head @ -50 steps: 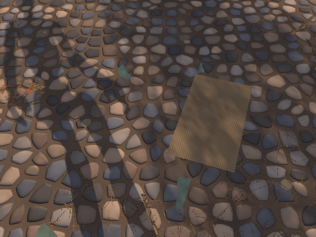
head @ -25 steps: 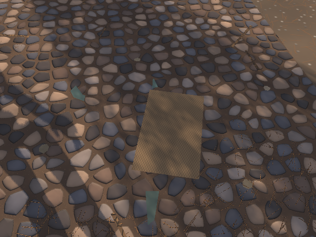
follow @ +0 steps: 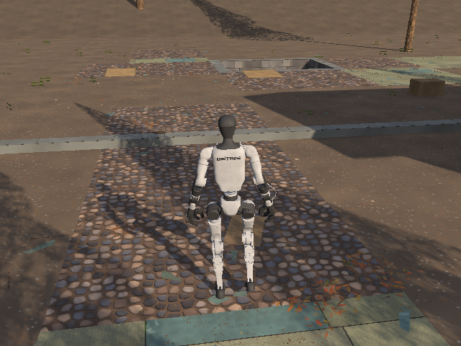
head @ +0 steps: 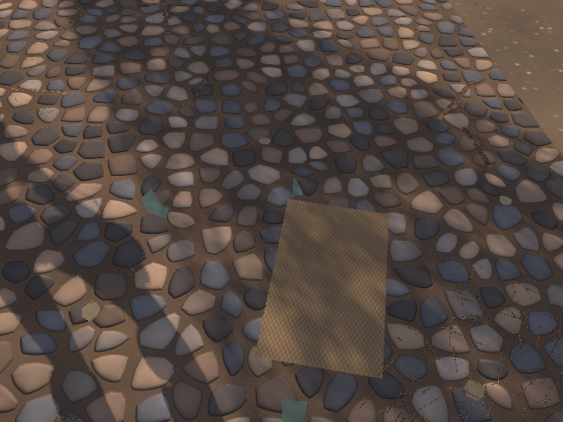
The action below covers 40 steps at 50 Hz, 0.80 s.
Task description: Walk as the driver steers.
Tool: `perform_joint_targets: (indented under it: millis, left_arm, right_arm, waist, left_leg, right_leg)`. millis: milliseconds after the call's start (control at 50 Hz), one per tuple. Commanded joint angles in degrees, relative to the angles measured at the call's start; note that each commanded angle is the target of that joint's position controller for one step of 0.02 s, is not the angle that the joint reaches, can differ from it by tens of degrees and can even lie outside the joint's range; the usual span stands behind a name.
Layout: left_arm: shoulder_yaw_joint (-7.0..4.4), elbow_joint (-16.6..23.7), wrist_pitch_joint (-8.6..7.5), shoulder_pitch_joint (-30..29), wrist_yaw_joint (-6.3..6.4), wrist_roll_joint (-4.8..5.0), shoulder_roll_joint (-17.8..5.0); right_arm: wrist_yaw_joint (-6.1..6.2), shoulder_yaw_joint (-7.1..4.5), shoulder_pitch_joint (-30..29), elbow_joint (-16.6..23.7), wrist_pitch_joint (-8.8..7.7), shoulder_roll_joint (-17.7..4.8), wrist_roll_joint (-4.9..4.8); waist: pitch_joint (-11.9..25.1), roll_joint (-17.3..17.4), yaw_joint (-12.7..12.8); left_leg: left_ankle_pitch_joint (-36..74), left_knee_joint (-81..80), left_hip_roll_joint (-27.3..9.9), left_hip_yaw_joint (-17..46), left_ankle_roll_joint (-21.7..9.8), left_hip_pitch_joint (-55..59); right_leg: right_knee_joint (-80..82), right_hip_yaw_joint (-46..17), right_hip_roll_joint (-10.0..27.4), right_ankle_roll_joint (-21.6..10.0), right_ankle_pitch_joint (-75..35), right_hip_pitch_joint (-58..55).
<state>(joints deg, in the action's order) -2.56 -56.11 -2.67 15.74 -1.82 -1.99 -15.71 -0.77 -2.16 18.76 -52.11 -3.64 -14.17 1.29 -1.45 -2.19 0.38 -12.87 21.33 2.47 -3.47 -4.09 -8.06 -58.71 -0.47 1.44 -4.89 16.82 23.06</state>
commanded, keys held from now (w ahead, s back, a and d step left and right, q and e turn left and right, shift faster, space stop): w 0.30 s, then w+q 0.70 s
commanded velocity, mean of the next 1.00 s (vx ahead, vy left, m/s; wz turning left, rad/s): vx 0.49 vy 0.00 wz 0.28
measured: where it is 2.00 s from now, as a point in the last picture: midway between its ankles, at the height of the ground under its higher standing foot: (217, 245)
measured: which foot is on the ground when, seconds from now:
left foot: down 0.00-0.36, up 0.38-0.88, down 0.90-1.00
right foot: up 0.00-0.32, down 0.34-0.88, up 0.90-1.00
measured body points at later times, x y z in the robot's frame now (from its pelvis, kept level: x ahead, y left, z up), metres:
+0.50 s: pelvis +0.27 -0.04 -0.01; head +0.30 -0.05 +0.44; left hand +0.35 +0.22 -0.14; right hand +0.29 -0.29 -0.16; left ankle +0.19 +0.09 -0.65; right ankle +0.32 -0.10 -0.75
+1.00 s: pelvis +0.54 +0.03 -0.02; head +0.57 +0.04 +0.43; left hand +0.49 +0.28 -0.16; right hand +0.73 -0.18 -0.15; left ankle +0.57 +0.08 -0.75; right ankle +0.44 -0.12 -0.64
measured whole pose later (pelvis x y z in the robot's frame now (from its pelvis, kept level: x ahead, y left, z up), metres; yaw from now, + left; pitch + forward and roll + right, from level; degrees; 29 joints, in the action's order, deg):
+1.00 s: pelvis +0.54 +0.03 -0.02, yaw +20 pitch +0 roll +0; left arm -2.4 -53.2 -4.4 16.9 0.3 -0.8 -12.4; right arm -0.8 -4.2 9.1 -50.6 -1.2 -14.5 1.2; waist -4.3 -0.3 0.6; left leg -12.7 31.9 6.6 -5.4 -8.8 -19.5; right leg -71.7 3.7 2.5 -1.1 22.0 17.6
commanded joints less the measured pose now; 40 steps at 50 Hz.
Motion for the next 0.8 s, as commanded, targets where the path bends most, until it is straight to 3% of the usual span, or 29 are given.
perform_joint_targets:
  millis: [20,120,160,220,280,320,340,360,380,400,420,440,460,500,560,700,760,800]
  left_arm:
    - [-0.37,3.03,0.01,-2.03,-0.74,-0.33,-3.02]
    - [0.47,7.39,0.35,-13.61,-0.96,-0.2,-1.28]
    - [1.04,8.93,0.22,-17.55,-1.06,0.12,-0.29]
    - [1.16,10.55,0.14,-20.4,-0.78,0.43,-0.66]
    - [0.49,10.3,-0.3,-17.17,-0.04,0.41,-2.07]
    - [-0.78,6.32,-1.06,-4.35,0.97,0.28,-4.09]
    - [-1.81,3.82,-1.66,4.94,1.69,-0.68,-6.5]
    - [-3.16,3.49,-1.89,11.88,2.39,-2.22,-12.32]
    - [-3.47,3.55,-1.04,9.7,1.82,-0.64,-12.63]
    - [-2.79,4.71,-0.79,2.76,1.6,0.78,-8.93]
    - [-1.69,5.66,-1.29,-2.07,1.4,1.02,-4.75]
    - [-1.14,5.37,-1.86,-3.72,1.37,0.75,-2.68]
    - [-0.77,4.54,-2.41,-3.38,1.69,0.81,-1.54]
    - [-0.63,3.46,-3.55,-1.34,1.92,0.83,-1.18]
    - [-0.98,2.45,-4.48,1.37,2.03,1.12,-2.35]
    - [-0.51,0.56,-4.17,6.94,2.89,1.09,-2.14]
    - [-0.59,-0.73,-3.49,10.21,3.55,0.91,-2.95]
    - [-0.75,-0.95,-2.87,10.21,3.99,0.69,-3.85]
  right_arm:
    - [0.26,-1.02,3.42,0.49,-1.75,-6.29,-0.41]
    - [0.47,-0.43,8.1,-2.63,-1.81,-5.09,-0.63]
    - [0.62,-0.33,8.89,-3.41,-1.94,-5.09,-0.57]
    - [0.91,-0.44,10.0,-4.72,-2.01,-5.72,-0.45]
    - [1.34,-0.62,8.41,-5.39,-1.82,-6.45,-0.24]
    - [1.39,-0.79,7.5,-5.65,-1.23,-7.07,-0.05]
    - [1.23,-0.49,7.57,-5.21,-1.11,-6.48,-0.38]
    - [0.81,0.73,11.05,-3.12,-1.11,-1.25,-1.51]
    - [0.89,0.02,14.7,-4.23,-0.76,-1.94,-2.21]
    - [1.23,-1.04,9.48,-3.59,-0.37,-5.85,-1.08]
    - [0.82,-0.98,5.59,-2.79,-0.62,-5.05,-0.96]
    - [0.61,-0.85,4.77,-2.96,-0.39,-3.35,-0.96]
    - [0.27,-0.99,4.66,-3.01,0.34,-2.91,0.05]
    - [-0.52,-0.97,5.31,-3.16,1.79,-1.35,0.52]
    - [-1.17,-1.22,0.16,-1.12,2.85,-0.98,0.32]
    - [-2.2,-0.21,-14.47,4.43,2.5,0.56,0.25]
    - [-2.43,0.12,-18.88,6.58,2.39,0.49,0.52]
    - [-2.37,-0.18,-18.29,6.97,2.4,-0.27,0.66]
  waist:
    - [-3.27,6.78,-0.08]
    - [-5.5,5.88,-1.82]
    - [-5.87,6.38,-2.51]
    - [-6.16,6.55,-2.75]
    - [-4.15,6.52,-0.31]
    - [3.02,6.02,4.84]
    - [8.22,4.36,8.36]
    - [16.71,-5.17,7.61]
    - [20.43,-9.99,5.28]
    - [10.31,-2.23,3.1]
    - [3.73,0.05,2.05]
    - [0.27,0.65,0.44]
    - [-1.14,-0.31,-0.8]
    - [-0.97,-0.57,-1.95]
    - [-2.34,-0.5,-2.1]
    - [-4.81,-0.77,0.77]
    - [-5.14,-0.91,2.13]
    - [-4.03,-1.8,1.03]
  left_leg:
    - [4.4,-15.07,-14.43,14.87,-6.44,5.76]
    - [17.13,-15.33,-12.76,8.86,-7.27,7.08]
    - [20.9,-15.16,-12.21,6.96,-7.03,6.16]
    - [25.59,-14.72,-13.74,6.46,-6.66,8.07]
    - [41.06,-8.54,-15.1,5.35,-5.43,12.71]
    - [51.84,7.72,-13.42,4.14,-3.78,12.51]
    - [41.17,20.88,-11.23,3.37,-3.01,3.84]
    - [11.75,41.08,-5.32,0.64,-1.45,-11.48]
    - [-16.64,54.27,2.17,4.82,-1.09,-23.15]
    - [-11.29,55.66,-2.8,7.65,-1.87,-26.86]
    - [-6.3,52.65,-5.02,7.42,-2.01,-25.81]
    - [-4.04,49.54,-6.76,7.24,-1.97,-23.41]
    - [-3.16,47.3,-7.81,7.38,-1.61,-21.11]
    - [-1.85,46.49,-7.97,6.68,-0.9,-19.47]
    - [3.15,44.04,-8.87,5.64,-0.07,-25.8]
    - [14.39,23.98,-7.23,-0.6,0.79,-29.23]
    - [12.38,17.72,-5.77,-3.8,-0.85,-28.78]
    - [7.87,15.59,-3.45,-5.45,-2.81,-25.7]
  right_leg:
    - [-1.23,0.15,3.5,1.3,-5.63,13.32]
    - [9.88,3.41,3.07,3.75,-11.65,17.77]
    - [16.78,4.77,2.0,3.68,-14.65,14.55]
    - [23.37,5.63,0.78,2.08,-16.0,10.51]
    - [26.49,5.92,-1.35,-0.81,-12.0,4.71]
    - [30.22,6.66,-4.67,-3.03,-9.44,-10.04]
    - [31.73,1.98,-0.1,-4.72,-8.34,-24.02]
    - [33.53,-19.82,17.37,-8.42,1.21,-39.12]
    - [43.24,-40.95,24.44,-13.22,6.18,-41.63]
    - [44.7,-32.21,21.64,-10.83,10.43,-32.8]
    - [47.19,-23.72,19.14,-9.23,7.28,-23.64]
    - [49.18,-17.19,16.52,-6.92,1.6,-17.78]
    - [49.99,-12.11,14.4,-5.3,-3.43,-14.04]
    - [50.87,-6.47,13.18,-4.4,-9.99,-12.24]
    - [52.2,-0.09,12.3,-3.71,-15.13,-14.22]
    - [50.79,10.09,10.36,-1.56,-29.04,-19.77]
    - [48.47,12.12,12.11,-1.5,-35.95,-26.05]
    - [43.94,13.87,13.03,-1.12,-48.43,-29.48]
Keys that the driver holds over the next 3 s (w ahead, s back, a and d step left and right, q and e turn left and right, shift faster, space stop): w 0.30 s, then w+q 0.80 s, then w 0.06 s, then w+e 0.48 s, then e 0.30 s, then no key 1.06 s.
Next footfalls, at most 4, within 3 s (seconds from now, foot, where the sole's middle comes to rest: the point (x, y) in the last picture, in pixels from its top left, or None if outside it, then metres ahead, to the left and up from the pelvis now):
0.34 right None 0.36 -0.10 -0.78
0.90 left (243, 381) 0.61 0.09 -0.78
1.44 right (249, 263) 0.97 0.09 -0.78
1.94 left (186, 209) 1.16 0.30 -0.78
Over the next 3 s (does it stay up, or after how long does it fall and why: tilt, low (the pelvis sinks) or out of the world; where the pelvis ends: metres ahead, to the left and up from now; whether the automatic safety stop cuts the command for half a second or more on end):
stays up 1.08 0.19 0.00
